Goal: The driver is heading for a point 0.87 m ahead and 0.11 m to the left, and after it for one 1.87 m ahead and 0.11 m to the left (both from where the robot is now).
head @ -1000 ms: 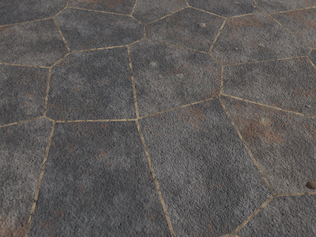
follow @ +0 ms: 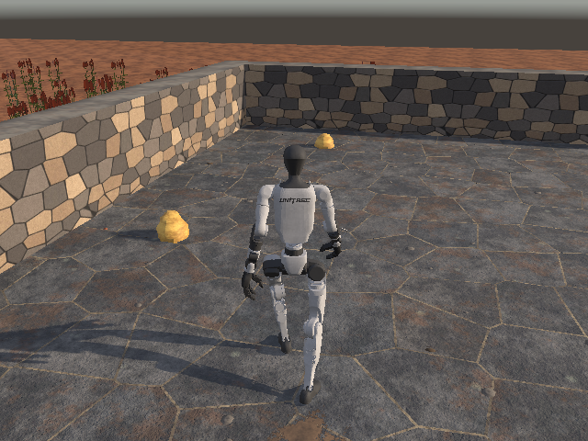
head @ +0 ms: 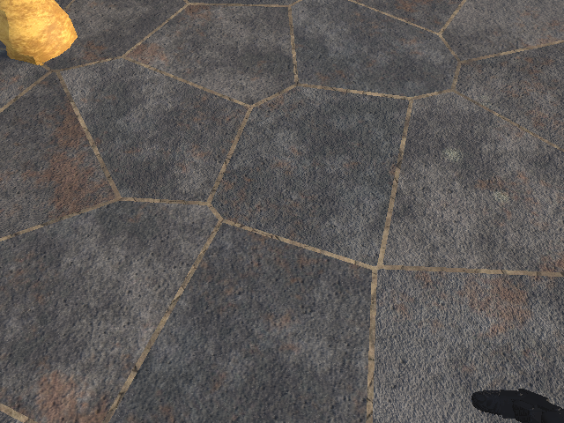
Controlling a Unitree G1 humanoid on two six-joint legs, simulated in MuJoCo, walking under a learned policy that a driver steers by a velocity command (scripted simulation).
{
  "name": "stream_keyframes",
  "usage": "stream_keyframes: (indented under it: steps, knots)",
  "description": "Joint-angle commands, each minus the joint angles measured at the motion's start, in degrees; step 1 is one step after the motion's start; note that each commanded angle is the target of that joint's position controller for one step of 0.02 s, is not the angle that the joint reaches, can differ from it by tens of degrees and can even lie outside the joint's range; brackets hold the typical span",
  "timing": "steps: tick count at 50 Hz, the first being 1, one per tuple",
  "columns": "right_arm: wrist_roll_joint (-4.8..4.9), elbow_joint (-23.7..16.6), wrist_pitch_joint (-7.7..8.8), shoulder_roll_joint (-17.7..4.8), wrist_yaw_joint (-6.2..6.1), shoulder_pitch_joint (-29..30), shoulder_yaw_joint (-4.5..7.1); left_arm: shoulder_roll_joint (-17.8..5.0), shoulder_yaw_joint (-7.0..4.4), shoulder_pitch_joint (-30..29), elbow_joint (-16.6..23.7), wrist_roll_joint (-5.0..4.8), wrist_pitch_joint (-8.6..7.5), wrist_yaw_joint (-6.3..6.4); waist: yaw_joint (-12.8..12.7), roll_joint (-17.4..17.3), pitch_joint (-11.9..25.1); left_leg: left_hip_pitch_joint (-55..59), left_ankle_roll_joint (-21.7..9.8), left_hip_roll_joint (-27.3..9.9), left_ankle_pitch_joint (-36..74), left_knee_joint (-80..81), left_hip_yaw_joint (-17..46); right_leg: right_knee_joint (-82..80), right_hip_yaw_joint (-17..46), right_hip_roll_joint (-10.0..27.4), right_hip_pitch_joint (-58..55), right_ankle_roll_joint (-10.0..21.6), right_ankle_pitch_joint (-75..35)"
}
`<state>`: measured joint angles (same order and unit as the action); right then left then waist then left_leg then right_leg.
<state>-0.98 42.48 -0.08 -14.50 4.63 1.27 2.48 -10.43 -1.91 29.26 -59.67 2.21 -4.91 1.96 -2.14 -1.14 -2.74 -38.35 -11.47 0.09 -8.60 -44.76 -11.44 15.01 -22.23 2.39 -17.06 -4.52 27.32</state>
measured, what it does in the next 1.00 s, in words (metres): walks ahead, turning left: left foot, then right foot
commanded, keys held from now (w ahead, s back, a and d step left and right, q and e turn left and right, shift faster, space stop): w+q+shift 0.28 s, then w+shift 0.40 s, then w+e+shift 0.32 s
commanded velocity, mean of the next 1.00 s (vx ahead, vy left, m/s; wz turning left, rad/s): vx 0.99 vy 0.00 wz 0.33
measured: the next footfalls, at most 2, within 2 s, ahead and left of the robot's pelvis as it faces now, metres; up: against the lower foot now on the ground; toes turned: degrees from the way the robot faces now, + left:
left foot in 0.04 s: +0.20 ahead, +0.04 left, +0.00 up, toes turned +9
right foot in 0.48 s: +0.67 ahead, +0.02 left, +0.00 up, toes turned +24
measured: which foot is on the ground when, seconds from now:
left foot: up 0.00-0.02, down 0.04-0.46, up 0.48-0.88, down 0.90-1.00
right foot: down 0.00-0.04, up 0.06-0.46, down 0.48-0.92, up 0.94-1.00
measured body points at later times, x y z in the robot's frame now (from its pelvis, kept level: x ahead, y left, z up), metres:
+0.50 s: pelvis +0.47 +0.06 +0.01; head +0.50 +0.07 +0.45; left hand +0.60 +0.35 -0.07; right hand +0.54 -0.24 -0.11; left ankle +0.18 +0.03 -0.65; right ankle +0.64 +0.00 -0.71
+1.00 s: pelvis +0.89 +0.26 +0.02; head +0.92 +0.28 +0.47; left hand +0.77 +0.51 -0.12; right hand +1.16 +0.11 -0.07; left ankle +0.92 +0.38 -0.70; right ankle +0.74 +0.07 -0.59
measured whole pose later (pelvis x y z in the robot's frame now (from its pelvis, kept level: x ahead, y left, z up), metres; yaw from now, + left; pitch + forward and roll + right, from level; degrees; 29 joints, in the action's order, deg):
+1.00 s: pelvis +0.89 +0.26 +0.02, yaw +18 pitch +2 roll +0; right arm -3.7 40.8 5.4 -14.3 0.5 -3.9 0.0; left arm -15.6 -2.6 25.7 -52.0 -0.6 -4.2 -0.5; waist -4.3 0.9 -1.7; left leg -25.5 -1.3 -1.1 -11.7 -35.3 -4.2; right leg 68.2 3.1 0.2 13.8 5.9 18.5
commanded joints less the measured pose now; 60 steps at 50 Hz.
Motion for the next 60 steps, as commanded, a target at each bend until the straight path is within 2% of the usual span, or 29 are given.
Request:
stream_keyframes:
  steps: [1,2,3,4,6,7,10,13,19,21,23,24,25,26,28,31,36,40,42,44,45,46,47,48,49,50,52,55,60]
  knots:
    - [0.41,3.56,0.85,-9.57,-2.06,-25.76,3.84,-16.87,-3.81,-6.72,6.61,0.00,1.36,0.08,16.76,9.54,9.93,33.39,-4.74,6.90,-9.44,3.99,0.86,37.32,5.61,15.57,15.07,8.35,-87.24]
    - [0.48,5.77,0.95,-11.87,-3.16,-28.95,5.53,-14.64,-3.73,-7.77,6.87,0.26,1.32,-0.83,16.94,4.15,10.77,46.64,-6.22,4.13,-13.50,8.41,9.06,56.40,6.80,9.88,29.91,7.47,-50.76]
    - [-0.64,4.39,0.24,-17.03,-3.48,-21.26,6.35,-5.95,-1.84,-9.61,13.16,-0.36,0.09,-2.24,7.79,-11.96,8.26,57.14,-13.82,-8.94,-20.67,16.91,40.82,76.88,11.49,-2.79,59.32,3.69,-0.47]
    - [-0.88,3.43,-0.28,-18.44,-3.27,-24.05,6.66,-9.01,-1.77,-17.46,18.43,-0.72,-1.96,-2.15,10.29,-3.83,12.98,58.73,-16.18,-12.97,-22.76,26.79,55.75,79.72,24.39,-3.21,66.54,4.09,-4.58]
    - [-0.61,4.92,0.80,-13.31,-4.15,-23.37,5.66,-9.99,-1.28,-17.87,18.55,-0.59,-3.62,-1.98,6.08,6.31,3.63,45.61,-12.10,-13.07,-18.34,32.50,50.65,70.37,26.61,2.61,65.55,4.81,-9.45]
    - [-0.62,4.49,1.68,-11.83,-4.67,-20.81,5.06,-9.67,-1.08,-17.79,18.32,0.36,-3.03,-1.88,3.42,7.90,1.47,38.51,-10.50,-10.22,-13.58,32.69,45.36,66.79,26.77,4.14,61.82,4.08,-8.97]
    - [0.89,3.60,4.10,-8.69,-5.08,-18.69,3.21,-8.51,-0.38,-16.68,18.95,2.47,0.61,-2.66,-0.67,6.84,-1.58,24.74,-9.64,-4.33,-6.75,33.80,36.44,58.40,25.89,6.77,56.60,0.72,-7.14]
    - [0.87,3.47,5.33,-10.05,-4.72,-21.94,3.36,-7.88,0.81,-28.90,24.75,1.65,1.23,-3.34,2.34,4.36,-5.85,17.37,-7.94,-0.28,3.69,36.59,32.39,42.25,21.84,5.75,54.73,-0.65,-17.49]
    - [1.88,6.16,5.98,-10.08,-4.38,-28.70,3.32,-7.19,1.85,-34.55,27.51,0.05,0.32,-3.80,7.60,-0.93,-0.36,32.79,-1.08,-1.24,38.61,33.40,27.72,17.33,18.03,-1.22,42.56,5.60,-37.71]
    - [1.04,6.34,6.24,-13.18,-5.05,-27.64,3.79,-11.21,0.18,-27.67,26.00,0.00,0.09,-2.78,3.57,-3.90,5.12,40.76,1.14,-3.62,55.01,23.79,28.64,15.41,19.14,-4.45,34.76,7.36,-31.28]
    - [-1.02,5.75,5.82,-15.53,-5.02,-21.80,4.32,-16.16,-2.40,-7.81,20.63,-1.35,0.23,-0.95,-8.78,-4.46,13.66,37.95,2.52,-2.93,54.96,0.19,26.58,14.36,19.86,-3.02,16.88,8.81,-23.24]
    - [-1.66,4.44,6.13,-10.24,-4.99,-20.06,3.07,-19.29,-3.60,3.17,18.25,-0.31,0.46,0.22,-12.58,0.13,18.78,26.60,2.92,0.36,35.61,-20.36,23.89,18.77,28.32,4.90,3.77,9.80,-7.73]
    - [2.02,2.28,6.13,-0.51,-4.29,-31.54,0.68,-23.40,-4.44,-0.46,17.50,2.19,0.06,-0.64,-1.33,22.20,23.08,5.75,5.91,9.91,-17.36,-39.81,20.25,8.05,64.24,21.79,-7.04,18.43,1.27]
    - [0.63,2.99,6.16,-5.43,-4.85,-27.84,0.31,-17.55,-4.10,-5.54,18.51,0.85,0.35,-2.18,-2.41,13.25,19.18,-0.30,4.22,5.73,-13.41,-39.98,20.54,0.91,72.31,19.22,-2.23,18.84,11.41]
    - [-0.32,1.61,5.50,-7.17,-4.02,-18.07,0.47,-9.98,-2.65,-11.58,17.56,0.65,-0.01,-2.89,-0.86,0.15,6.03,-0.45,4.34,0.83,-5.63,-34.45,19.32,-0.62,54.74,15.01,14.15,17.56,3.65]
    - [-1.42,-1.13,4.11,-3.62,-2.21,-15.16,-0.74,-7.04,-1.29,-7.14,12.45,0.18,-1.18,-2.68,2.26,3.69,1.33,-0.54,4.87,-1.48,-6.99,-29.60,20.49,-3.88,43.15,10.41,23.29,15.31,-4.02]
    - [-2.48,-8.19,4.32,-4.25,-1.05,-1.22,-2.57,-9.94,-1.45,-5.09,10.36,-1.77,-2.83,-3.07,3.12,3.76,-5.65,-3.69,7.63,-5.69,4.41,-8.15,13.15,-12.70,31.28,6.27,30.46,15.50,-18.71]
    - [-1.14,-9.52,5.10,-3.11,-0.34,5.06,-3.73,-14.21,-2.36,-1.30,9.33,-2.98,-3.15,-2.96,0.97,2.79,-4.88,12.70,7.81,-2.17,15.24,8.11,7.89,-15.92,28.41,6.03,30.31,15.07,-41.28]
    - [-1.44,-9.07,5.30,-5.60,-1.59,3.50,-2.81,-16.52,-2.68,-0.32,8.68,-2.63,-2.71,-2.79,1.99,4.22,-0.95,16.29,6.97,0.45,11.21,11.90,7.72,-7.83,28.06,6.69,20.95,14.03,-59.79]
    - [-1.77,-4.71,5.69,-9.30,-3.30,-11.15,-0.92,-18.92,-3.15,-0.11,8.05,-1.82,-1.71,-2.18,8.97,6.91,9.21,32.87,6.06,3.25,2.98,13.30,8.65,13.14,27.96,6.27,19.24,12.19,-69.13]
    - [-2.16,-1.91,5.81,-11.90,-4.41,-21.44,0.36,-18.07,-3.02,-1.70,8.65,-1.74,-1.42,-2.11,14.08,6.31,14.13,46.67,5.85,-1.58,0.56,12.46,12.08,28.25,27.68,3.98,28.52,11.53,-58.01]
    - [-3.64,-0.57,5.94,-16.88,-5.58,-31.22,1.91,-10.94,-1.67,-1.31,10.84,-0.93,-1.57,-2.16,14.74,-4.08,22.76,58.28,5.92,-17.14,-17.63,12.41,28.14,49.35,26.04,-0.20,38.96,12.07,-24.87]
    - [-4.07,-1.37,5.44,-18.80,-5.20,-28.17,2.49,-5.97,-0.62,5.05,13.48,-4.86,-1.34,-2.41,8.49,-17.43,30.82,64.91,0.74,-28.90,-30.41,25.35,57.76,65.93,27.25,-5.32,53.47,11.24,-1.41]
    - [-2.96,-1.97,5.07,-13.87,-4.88,-22.64,2.23,-10.83,-1.51,-1.76,13.45,-3.75,-0.54,-1.91,8.35,-8.52,21.04,57.64,1.57,-25.02,-32.66,28.57,53.31,67.59,27.26,-1.18,59.95,11.83,-7.30]
    - [-2.37,-1.72,5.53,-8.94,-4.74,-19.08,1.12,-11.05,-1.69,-6.82,13.91,-2.98,-0.11,-2.34,7.79,-3.71,11.95,49.15,2.33,-22.42,-24.31,28.23,42.30,64.10,26.77,0.95,61.19,11.56,-11.93]
    - [-2.47,-0.61,5.86,-7.30,-4.55,-18.20,0.93,-9.87,-1.55,-8.36,13.91,-2.58,0.39,-2.87,6.29,-1.22,7.34,42.45,2.87,-20.41,-14.07,29.69,35.30,62.05,26.50,2.47,59.54,11.02,-12.99]
    - [-1.49,1.55,6.68,-5.45,-4.72,-19.04,0.49,-7.52,-1.42,-8.16,14.28,-1.07,2.42,-4.02,3.01,-3.58,3.87,34.54,4.19,-17.99,-5.99,32.05,25.06,60.22,26.18,4.57,56.64,10.02,-12.88]
    - [0.29,4.25,7.99,-3.43,-4.33,-20.15,0.13,-5.74,-1.01,-15.10,17.96,-0.55,4.56,-5.16,1.43,-3.43,-0.24,32.73,6.22,-16.17,4.38,35.53,13.69,57.79,24.45,6.33,61.52,9.24,-15.95]
    - [-0.04,5.39,8.83,-5.51,-4.73,-19.20,0.40,-6.51,0.33,-25.89,23.17,-0.98,4.39,-7.18,0.15,-0.81,-4.75,29.49,9.08,-10.12,21.60,39.32,-2.91,37.05,16.44,3.08,55.22,11.24,-31.21]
